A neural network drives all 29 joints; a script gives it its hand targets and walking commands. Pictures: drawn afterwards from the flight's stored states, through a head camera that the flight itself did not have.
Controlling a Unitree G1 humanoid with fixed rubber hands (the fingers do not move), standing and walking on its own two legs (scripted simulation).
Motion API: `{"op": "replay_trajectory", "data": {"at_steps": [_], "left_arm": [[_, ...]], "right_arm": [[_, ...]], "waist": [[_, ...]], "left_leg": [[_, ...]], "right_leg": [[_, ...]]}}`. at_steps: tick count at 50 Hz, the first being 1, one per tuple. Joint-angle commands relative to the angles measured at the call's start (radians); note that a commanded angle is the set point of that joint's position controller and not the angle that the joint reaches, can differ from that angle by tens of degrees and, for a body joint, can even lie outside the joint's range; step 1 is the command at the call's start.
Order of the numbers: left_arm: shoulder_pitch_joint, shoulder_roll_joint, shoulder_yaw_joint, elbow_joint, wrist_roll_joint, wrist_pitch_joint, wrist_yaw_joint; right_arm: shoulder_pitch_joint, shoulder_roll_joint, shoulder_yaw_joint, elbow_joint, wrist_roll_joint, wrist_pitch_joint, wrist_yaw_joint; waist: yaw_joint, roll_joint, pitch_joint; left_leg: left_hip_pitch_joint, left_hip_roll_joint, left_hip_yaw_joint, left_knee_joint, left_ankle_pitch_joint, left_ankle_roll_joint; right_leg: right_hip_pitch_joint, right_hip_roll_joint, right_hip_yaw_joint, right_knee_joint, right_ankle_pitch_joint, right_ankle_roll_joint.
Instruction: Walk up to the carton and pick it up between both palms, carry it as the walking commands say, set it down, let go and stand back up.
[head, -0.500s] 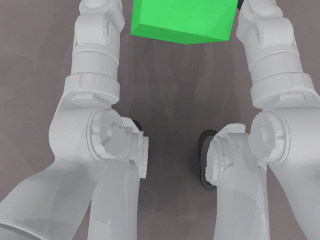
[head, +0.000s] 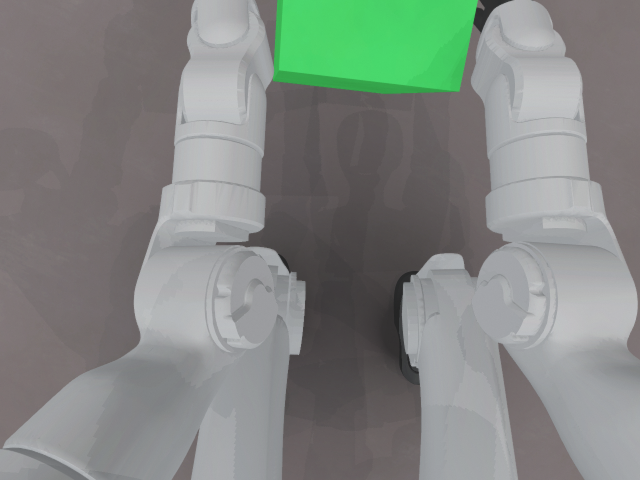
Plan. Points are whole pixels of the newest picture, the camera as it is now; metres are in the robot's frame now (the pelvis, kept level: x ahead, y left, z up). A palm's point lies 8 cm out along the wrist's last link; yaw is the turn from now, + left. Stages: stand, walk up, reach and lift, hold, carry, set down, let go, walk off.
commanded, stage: reach and lift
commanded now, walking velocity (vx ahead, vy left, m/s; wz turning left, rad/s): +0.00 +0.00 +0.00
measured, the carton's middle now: out of the picture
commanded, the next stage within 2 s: none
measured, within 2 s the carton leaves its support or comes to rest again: neither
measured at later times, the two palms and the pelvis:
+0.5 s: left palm out of the picture +0.53 +0.14 -0.03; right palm (533, 22) +0.52 -0.10 -0.06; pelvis +0.00 +0.00 +0.05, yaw +1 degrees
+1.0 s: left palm out of the picture +0.51 +0.14 +0.07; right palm out of the picture +0.51 -0.09 +0.03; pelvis +0.00 +0.00 +0.10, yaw +0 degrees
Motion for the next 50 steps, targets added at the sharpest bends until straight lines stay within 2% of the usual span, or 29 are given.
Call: {"op": "replay_trajectory", "data": {"at_steps": [1, 4, 6, 8, 10, 16, 17, 20, 21, 25, 26, 27, 28, 29, 31, 32, 34, 36, 37, 38, 39, 40, 41, 42, 43, 44, 45, 46, 50], "left_arm": [[-0.376, -0.949, -0.45, 0.228, -0.092, 0.074, -0.347], [-0.294, -0.957, -0.398, 0.28, -0.039, 0.075, -0.345], [-0.271, -0.979, -0.352, 0.34, -0.037, 0.084, -0.352], [-0.307, -0.947, -0.364, 0.293, -0.048, 0.072, -0.35], [-0.352, -0.999, -0.402, 0.268, -0.104, 0.076, -0.344], [-0.325, -1.026, -0.345, 0.326, -0.068, 0.107, -0.364], [-0.258, -1.021, -0.272, 0.425, -0.019, 0.132, -0.361], [-0.3, -0.984, -0.291, 0.321, 0.027, 0.134, -0.381], [-0.308, -0.983, -0.301, 0.304, 0.029, 0.137, -0.373], [-0.296, -1.034, -0.356, 0.193, -0.03, 0.096, -0.351], [-0.266, -1.066, -0.368, 0.224, -0.037, 0.095, -0.338], [-0.339, -1.085, -0.485, 0.1, -0.133, 0.072, -0.326], [-0.261, -1.087, -0.441, 0.222, -0.101, 0.093, -0.331], [-0.276, -1.121, -0.509, 0.2, -0.14, 0.089, -0.313], [-0.161, -1.133, -0.448, 0.334, -0.089, 0.117, -0.327], [-0.137, -1.122, -0.457, 0.334, -0.092, 0.122, -0.33], [-0.193, -1.153, -0.41, 0.314, -0.062, 0.129, -0.353], [-0.145, -1.108, -0.348, 0.355, -0.022, 0.143, -0.363], [-0.173, -1.115, -0.423, 0.257, -0.037, 0.136, -0.372], [-0.137, -1.088, -0.388, 0.259, -0.012, 0.131, -0.368], [-0.155, -1.133, -0.445, 0.218, -0.043, 0.127, -0.36], [-0.163, -1.094, -0.449, 0.2, -0.039, 0.113, -0.346], [-0.237, -1.089, -0.469, 0.137, -0.077, 0.097, -0.336], [-0.19, -1.072, -0.419, 0.207, -0.028, 0.097, -0.326], [-0.183, -1.065, -0.433, 0.169, -0.037, 0.078, -0.31], [-0.192, -1.068, -0.41, 0.202, -0.038, 0.072, -0.307], [-0.152, -1.12, -0.424, 0.218, -0.021, 0.076, -0.304], [-0.203, -1.114, -0.426, 0.228, -0.045, 0.076, -0.301], [-0.083, -1.088, -0.249, 0.405, 0.072, 0.124, -0.33]], "right_arm": [[-0.509, 1.018, 0.357, 0.033, 0.099, -0.082, 0.284], [-0.606, 1.008, 0.405, -0.037, 0.111, -0.094, 0.294], [-0.643, 0.952, 0.402, -0.064, 0.087, -0.097, 0.287], [-0.755, 0.954, 0.449, -0.145, 0.12, -0.103, 0.285], [-0.858, 0.906, 0.506, -0.291, 0.183, -0.126, 0.266], [-0.704, 0.983, 0.385, -0.08, 0.08, -0.08, 0.244], [-0.637, 0.96, 0.311, -0.001, 0.032, -0.067, 0.25], [-0.422, 1.028, 0.228, 0.148, -0.022, -0.026, 0.286], [-0.485, 1.017, 0.227, 0.092, 0.011, -0.041, 0.295], [-0.685, 0.995, 0.429, -0.165, 0.129, -0.087, 0.307], [-0.73, 0.991, 0.45, -0.234, 0.16, -0.107, 0.305], [-0.837, 1.008, 0.572, -0.399, 0.228, -0.129, 0.294], [-0.847, 0.94, 0.562, -0.358, 0.194, -0.131, 0.275], [-0.843, 0.944, 0.571, -0.391, 0.209, -0.144, 0.268], [-0.72, 0.921, 0.505, -0.225, 0.127, -0.111, 0.261], [-0.66, 0.966, 0.512, -0.227, 0.119, -0.099, 0.261], [-0.48, 1.021, 0.391, -0.047, 0.013, -0.052, 0.264], [-0.385, 1.032, 0.283, 0.055, -0.025, -0.041, 0.284], [-0.323, 1.062, 0.326, 0.007, 0.003, -0.039, 0.288], [-0.403, 1.034, 0.363, -0.058, 0.008, -0.049, 0.298], [-0.396, 1.096, 0.395, -0.098, 0.064, -0.059, 0.298], [-0.537, 1.087, 0.447, -0.154, 0.126, -0.07, 0.31], [-0.579, 1.092, 0.484, -0.186, 0.138, -0.08, 0.303], [-0.536, 1.065, 0.437, -0.137, 0.13, -0.083, 0.311], [-0.643, 1.091, 0.522, -0.236, 0.163, -0.101, 0.31], [-0.605, 1.072, 0.481, -0.186, 0.141, -0.104, 0.302], [-0.635, 1.093, 0.53, -0.211, 0.17, -0.104, 0.301], [-0.695, 1.079, 0.501, -0.204, 0.166, -0.103, 0.296], [-0.349, 1.016, 0.255, 0.097, -0.06, -0.056, 0.288]], "waist": [[-0.017, 0.005, -1.229], [0.066, 0.002, -1.181], [0.022, -0.039, -1.153], [0.044, -0.104, -1.164], [0.008, -0.072, -1.356], [-0.013, -0.115, -1.199], [-0.006, -0.057, -1.125], [-0.024, -0.029, -1.128], [0.001, 0.069, -1.154], [0.061, 0.021, -1.269], [0.064, 0.07, -1.355], [0.049, -0.021, -1.554], [0.002, -0.064, -1.451], [0.007, 0.023, -1.53], [-0.047, -0.038, -1.347], [-0.025, -0.057, -1.379], [-0.104, -0.131, -1.277], [-0.095, -0.053, -1.164], [-0.083, 0.029, -1.226], [-0.045, -0.017, -1.234], [-0.021, 0.082, -1.313], [0.048, 0.066, -1.401], [0.029, 0.004, -1.392], [0.066, 0.116, -1.254], [0.114, 0.038, -1.332], [0.054, 0.021, -1.256], [0.1, 0.0, -1.252], [0.066, -0.031, -1.272], [-0.029, -0.027, -0.973]], "left_leg": [[0.757, -0.078, 0.233, -0.142, 0.315, 0.034], [0.717, -0.08, 0.219, -0.188, 0.285, 0.048], [0.697, -0.085, 0.225, -0.198, 0.238, 0.05], [0.666, -0.089, 0.204, -0.225, 0.263, 0.063], [0.794, -0.09, 0.217, -0.193, 0.271, 0.06], [0.686, -0.092, 0.225, -0.274, 0.123, 0.051], [0.665, -0.092, 0.244, -0.293, 0.035, 0.045], [0.719, -0.087, 0.222, -0.346, 0.098, 0.041], [0.793, -0.086, 0.238, -0.344, 0.11, 0.034], [0.858, -0.097, 0.209, -0.327, 0.342, 0.045], [0.97, -0.096, 0.194, -0.336, 0.39, 0.039], [1.049, -0.107, 0.181, -0.297, 0.476, 0.051], [0.944, -0.096, 0.174, -0.282, 0.466, 0.051], [1.032, -0.09, 0.162, -0.305, 0.515, 0.031], [0.934, -0.092, 0.18, -0.329, 0.34, 0.028], [0.966, -0.088, 0.168, -0.336, 0.297, 0.036], [0.839, -0.096, 0.192, -0.373, 0.187, 0.03], [0.841, -0.097, 0.195, -0.399, 0.13, 0.031], [0.917, -0.096, 0.21, -0.401, 0.241, 0.018], [0.876, -0.099, 0.196, -0.408, 0.307, 0.024], [0.991, -0.103, 0.221, -0.401, 0.355, 0.021], [1.047, -0.101, 0.202, -0.393, 0.411, 0.027], [0.986, -0.101, 0.198, -0.392, 0.379, 0.036], [1.0, -0.092, 0.18, -0.434, 0.38, 0.03], [1.062, -0.103, 0.178, -0.423, 0.434, 0.041], [0.973, -0.101, 0.188, -0.416, 0.333, 0.044], [1.018, -0.103, 0.175, -0.443, 0.377, 0.051], [1.011, -0.094, 0.156, -0.446, 0.278, 0.06], [0.814, -0.093, 0.192, -0.514, 0.04, 0.041]], "right_leg": [[0.47, 0.106, -0.18, -0.224, 0.31, -0.043], [0.439, 0.109, -0.182, -0.214, 0.274, -0.034], [0.483, 0.105, -0.184, -0.258, 0.243, -0.032], [0.516, 0.113, -0.194, -0.255, 0.287, -0.019], [0.58, 0.112, -0.182, -0.274, 0.265, -0.023], [0.617, 0.11, -0.198, -0.333, 0.171, -0.031], [0.59, 0.104, -0.185, -0.353, 0.093, -0.039], [0.513, 0.117, -0.202, -0.353, 0.176, -0.046], [0.484, 0.116, -0.195, -0.347, 0.182, -0.052], [0.556, 0.103, -0.165, -0.359, 0.369, -0.036], [0.521, 0.107, -0.177, -0.359, 0.37, -0.041], [0.638, 0.121, -0.197, -0.333, 0.455, -0.03], [0.618, 0.116, -0.204, -0.341, 0.431, -0.025], [0.633, 0.116, -0.2, -0.327, 0.447, -0.036], [0.611, 0.11, -0.221, -0.381, 0.304, -0.029], [0.633, 0.11, -0.225, -0.369, 0.265, -0.026], [0.734, 0.12, -0.209, -0.437, 0.212, -0.034], [0.616, 0.121, -0.206, -0.444, 0.151, -0.043], [0.653, 0.125, -0.19, -0.446, 0.287, -0.05], [0.664, 0.12, -0.189, -0.444, 0.356, -0.04], [0.687, 0.117, -0.164, -0.46, 0.378, -0.046], [0.682, 0.117, -0.166, -0.428, 0.406, -0.041], [0.715, 0.117, -0.165, -0.43, 0.407, -0.039], [0.563, 0.113, -0.171, -0.428, 0.36, -0.047], [0.591, 0.122, -0.172, -0.434, 0.386, -0.034], [0.617, 0.117, -0.168, -0.463, 0.331, -0.038], [0.613, 0.115, -0.17, -0.47, 0.332, -0.027], [0.64, 0.118, -0.176, -0.467, 0.254, -0.035], [0.622, 0.114, -0.17, -0.544, 0.077, -0.056]]}}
